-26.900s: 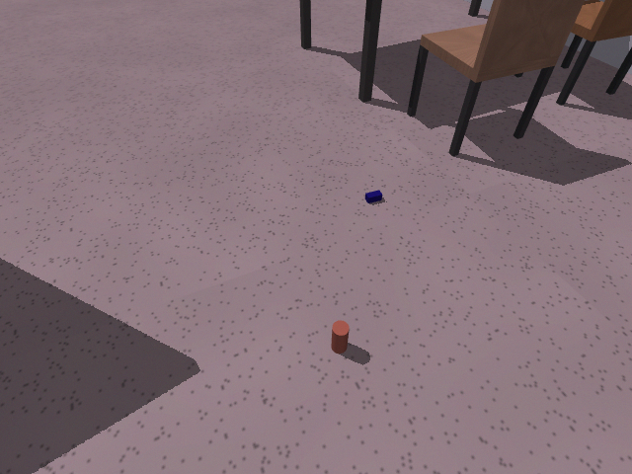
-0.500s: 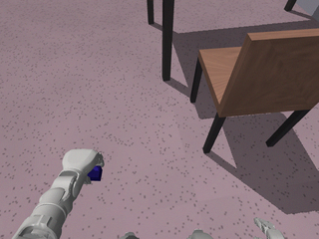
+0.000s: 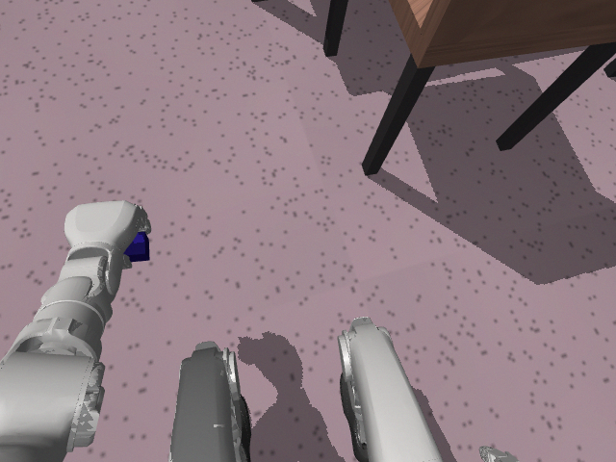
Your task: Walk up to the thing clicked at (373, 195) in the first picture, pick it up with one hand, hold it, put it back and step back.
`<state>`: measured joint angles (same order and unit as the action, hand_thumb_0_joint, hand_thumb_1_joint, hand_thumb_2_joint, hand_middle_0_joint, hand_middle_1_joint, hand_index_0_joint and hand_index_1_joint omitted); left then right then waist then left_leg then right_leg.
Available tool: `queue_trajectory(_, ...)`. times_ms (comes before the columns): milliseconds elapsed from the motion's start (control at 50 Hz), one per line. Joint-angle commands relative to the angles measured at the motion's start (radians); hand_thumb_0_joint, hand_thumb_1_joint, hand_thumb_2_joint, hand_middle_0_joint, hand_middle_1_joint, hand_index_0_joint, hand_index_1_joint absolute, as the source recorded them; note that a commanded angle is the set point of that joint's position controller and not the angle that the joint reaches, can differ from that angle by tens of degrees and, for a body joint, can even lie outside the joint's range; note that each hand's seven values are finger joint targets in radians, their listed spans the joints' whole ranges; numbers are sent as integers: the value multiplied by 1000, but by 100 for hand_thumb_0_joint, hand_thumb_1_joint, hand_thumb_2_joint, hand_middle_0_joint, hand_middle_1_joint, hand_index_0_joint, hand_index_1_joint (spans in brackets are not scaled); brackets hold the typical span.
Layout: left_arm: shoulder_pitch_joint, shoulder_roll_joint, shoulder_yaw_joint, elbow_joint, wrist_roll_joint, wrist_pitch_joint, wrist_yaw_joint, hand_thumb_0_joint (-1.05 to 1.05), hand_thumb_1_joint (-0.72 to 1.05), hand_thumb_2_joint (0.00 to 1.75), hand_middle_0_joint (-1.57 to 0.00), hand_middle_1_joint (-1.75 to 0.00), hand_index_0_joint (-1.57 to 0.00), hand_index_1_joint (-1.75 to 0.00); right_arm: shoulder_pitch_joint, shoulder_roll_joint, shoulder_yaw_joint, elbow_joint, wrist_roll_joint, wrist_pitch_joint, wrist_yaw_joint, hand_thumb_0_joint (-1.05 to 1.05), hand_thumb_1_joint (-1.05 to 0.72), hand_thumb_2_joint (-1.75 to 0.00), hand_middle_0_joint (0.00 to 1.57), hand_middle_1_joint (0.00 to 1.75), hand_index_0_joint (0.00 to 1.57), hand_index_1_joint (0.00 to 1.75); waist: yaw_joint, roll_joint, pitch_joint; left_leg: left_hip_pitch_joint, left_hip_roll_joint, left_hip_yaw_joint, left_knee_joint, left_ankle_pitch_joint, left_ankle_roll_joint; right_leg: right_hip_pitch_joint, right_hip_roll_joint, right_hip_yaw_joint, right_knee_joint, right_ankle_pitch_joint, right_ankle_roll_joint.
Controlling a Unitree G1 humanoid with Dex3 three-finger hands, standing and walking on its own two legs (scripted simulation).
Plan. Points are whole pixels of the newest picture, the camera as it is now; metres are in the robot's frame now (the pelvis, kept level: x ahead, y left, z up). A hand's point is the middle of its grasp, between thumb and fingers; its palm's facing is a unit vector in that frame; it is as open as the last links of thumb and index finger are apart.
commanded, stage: crouch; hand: left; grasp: from above
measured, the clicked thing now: (122, 248) +0.45 +0.24 -0.17
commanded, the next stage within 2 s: lower in 1.16 s
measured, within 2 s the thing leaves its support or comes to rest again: neither
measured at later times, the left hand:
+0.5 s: hand (139, 258) +0.47 +0.25 -0.28, palm faces -0.45 +0.00 -0.90, open 6.6 cm
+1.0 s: hand (148, 260) +0.48 +0.25 -0.35, palm faces -0.45 -0.01 -0.89, open 6.5 cm
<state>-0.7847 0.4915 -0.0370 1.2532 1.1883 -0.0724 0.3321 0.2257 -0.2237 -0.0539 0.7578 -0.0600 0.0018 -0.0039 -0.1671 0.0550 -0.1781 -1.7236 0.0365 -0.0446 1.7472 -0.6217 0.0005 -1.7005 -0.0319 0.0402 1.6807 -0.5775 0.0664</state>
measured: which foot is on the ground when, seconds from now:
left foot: down 0.00-1.00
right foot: down 0.00-1.00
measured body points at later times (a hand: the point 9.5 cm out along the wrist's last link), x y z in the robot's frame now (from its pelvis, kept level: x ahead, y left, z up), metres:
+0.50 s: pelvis -0.01 +0.00 -0.12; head +0.23 +0.04 +0.25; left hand +0.49 +0.24 -0.23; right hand +0.03 -0.29 -0.23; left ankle +0.07 +0.12 -0.50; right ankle +0.08 -0.16 -0.50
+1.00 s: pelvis -0.02 +0.00 -0.19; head +0.23 +0.05 +0.18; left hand +0.50 +0.25 -0.30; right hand -0.01 -0.28 -0.28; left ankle +0.07 +0.12 -0.50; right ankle +0.08 -0.16 -0.50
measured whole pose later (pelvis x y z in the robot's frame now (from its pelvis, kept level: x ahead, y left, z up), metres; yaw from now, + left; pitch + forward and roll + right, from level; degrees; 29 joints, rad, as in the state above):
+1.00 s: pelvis -0.02 +0.00 -0.19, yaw -4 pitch +35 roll -9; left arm -1.07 0.78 0.09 1.51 1.34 -0.23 0.38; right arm 0.18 -0.27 0.06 0.75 -0.15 -0.04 0.14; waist -0.28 0.01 -0.04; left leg -2.30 -0.01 -0.14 2.36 -0.67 -0.01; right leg -2.23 0.00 0.02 2.25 -0.64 0.07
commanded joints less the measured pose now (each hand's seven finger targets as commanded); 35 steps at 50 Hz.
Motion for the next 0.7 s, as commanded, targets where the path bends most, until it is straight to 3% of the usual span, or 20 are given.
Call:
queue_trajectory(0, -351, 253, 58, -122, -2, -38, 19, 0, 82, 19, -115, -20, -119, -16, 136, -221, -65, -68, -3, -47, 4, 0, -89, -89, 20, 30, 20, 30, -36, 31, -568, 291, -33, -14, -148, 55, 16, 183, 30, -111, -105, 59, -92)
queue_trajectory(40, -367, 269, 71, -123, 1, -56, 25, 0, 85, 20, -117, -20, -121, -16, 143, -228, -60, -62, -8, -57, 15, 0, -89, -90, 20, 30, 20, 30, -37, 56, -596, 281, -35, -13, -102, 67, 14, 142, 25, -110, -63, 66, -92)
queue_trajectory(60, -423, 288, 75, -181, 11, -73, 32, 0, 84, 21, -117, -20, -121, -16, 149, -226, -55, -62, -11, -61, 20, 0, -89, -90, 20, 30, 20, 30, -40, 107, -652, 300, -36, -7, -82, 107, 10, 140, 27, -112, -33, 100, -96)
queue_trajectory(120, -452, 316, 95, -158, 45, -91, 55, 0, 85, 20, -117, -19, -122, -15, 165, -243, -52, -42, -25, -68, 34, 0, -90, -90, 20, 30, 20, 30, -37, 179, -692, 351, -33, -23, -27, 186, -5, 59, 17, -121, 43, 145, -99)
queue_trajectory(140, -460, 310, 94, -135, 56, -92, 62, 0, 84, 19, -117, -18, -121, -14, 173, -247, -50, -38, -32, -71, 41, 0, -90, -90, 20, 30, 20, 30, -52, 205, -683, 372, -28, -33, -9, 217, -10, 17, 13, -123, 66, 159, -99)
queue_trajectory(160, -544, 363, 116, -213, 68, -105, 72, 0, 81, 19, -116, -18, -119, -14, 183, -245, -50, -30, -35, -69, 46, 0, -90, -90, 20, 30, 20, 30, -53, 246, -719, 371, -29, -14, 18, 233, -7, 15, 21, -124, 79, 174, -102)
queue_trajectory(200, -491, 352, 117, -114, 86, -97, 81, 0, 79, 19, -115, -15, -118, -12, 186, -252, -46, -29, -43, -68, 56, 0, -90, -90, 20, 30, 20, 30, -56, 240, -688, 337, -32, -11, 43, 229, -8, -8, 16, -127, 104, 170, -101)
queue_trajectory(260, -558, 364, 124, -133, 90, -91, 92, 0, 78, 23, -115, -16, -117, -14, 190, -255, -46, -29, -51, -70, 72, 0, -90, -90, 20, 30, 20, 30, -69, 279, -699, 319, -33, 3, 81, 214, -5, -38, 18, -133, 133, 164, -102)
queue_trajectory(280, -521, 352, 114, -71, 91, -82, 91, 0, 77, 22, -115, -15, -117, -13, 175, -258, -47, -39, -49, -68, 74, 0, -90, -90, 20, 30, 20, 30, -62, 265, -687, 287, -36, 9, 88, 186, -2, -37, 19, -133, 138, 151, -102)
queue_trajectory(300, -539, 360, 119, -82, 88, -81, 91, 0, 80, 22, -116, -16, -119, -14, 183, -258, -47, -38, -53, -68, 78, 0, -90, -90, 20, 30, 20, 30, -78, 250, -674, 260, -37, 12, 100, 164, 2, -34, 19, -135, 138, 141, -100)
queue_trajectory(320, -518, 374, 122, -58, 87, -76, 88, 0, 79, 21, -115, -16, -118, -13, 176, -259, -45, -41, -53, -68, 82, 0, -90, -90, 20, 30, 20, 30, -68, 237, -668, 231, -39, 22, 113, 149, 6, -21, 22, -134, 143, 134, -99)
queue_trajectory(380, -548, 394, 129, -47, 72, -68, 74, 0, 84, 23, -119, -16, -121, -14, 167, -265, -44, -41, -53, -64, 87, 0, -90, -90, 20, 30, 20, 30, -73, 236, -666, 181, -39, 16, 131, 126, 7, -47, 23, -141, 178, 118, -99)
queue_trajectory(420, -543, 368, 106, -19, 65, -68, 56, 0, 83, 24, -118, -18, -121, -15, 168, -259, -40, -41, -55, -61, 93, 0, -90, -90, 20, 30, 20, 30, -90, 206, -638, 150, -40, 20, 162, 130, 12, -41, 30, -142, 185, 123, -97)
queue_trajectory(480, -539, 424, 132, -22, 61, -81, 35, 0, 85, 21, -119, -17, -122, -14, 185, -274, -32, -34, -58, -57, 101, 0, -90, -90, 20, 30, 20, 30, -91, 171, -626, 100, -42, 19, 204, 176, 16, -31, 27, -146, 218, 170, -91)
queue_trajectory(500, -533, 410, 126, -21, 61, -87, 27, 0, 84, 22, -118, -19, -121, -16, 187, -270, -31, -35, -59, -55, 104, 0, -91, -90, 20, 30, 20, 30, -97, 194, -619, 111, -42, 19, 213, 194, 12, -42, 27, -145, 231, 181, -91)
queue_trajectory(600, -560, 455, 148, 12, 81, -123, 26, 0, 85, 19, -117, -20, -121, -16, 181, -262, -5, -26, -67, -43, 117, 0, -91, -90, 20, 30, 20, 30, -106, 221, -590, 62, -43, 20, 257, 161, 11, -101, 33, -152, 273, 149, -96)
queue_trajectory(620, -594, 440, 128, 6, 82, -131, 26, 0, 85, 17, -117, -19, -121, -15, 173, -286, -19, -35, -65, -45, 118, 0, -91, -90, 20, 30, 20, 30, -111, 225, -575, 62, -43, 18, 260, 137, 11, -133, 30, -150, 276, 129, -97)
queue_trajectory(660, -579, 478, 150, 30, 102, -143, 33, 0, 82, 15, -116, -18, -120, -14, 181, -283, -8, -33, -72, -43, 122, 0, -91, -90, 20, 30, 20, 30, -114, 230, -566, 40, -47, 21, 274, 129, 10, -137, 33, -156, 290, 119, -97)
queue_trajectory(680, -627, 497, 150, -2, 100, -152, 37, 0, 83, 16, -116, -18, -120, -14, 172, -285, -8, -30, -70, -42, 122, 0, -91, -90, 20, 30, 20, 30, -108, 248, -576, 38, -45, 22, 281, 109, 11, -151, 35, -157, 297, 101, -99)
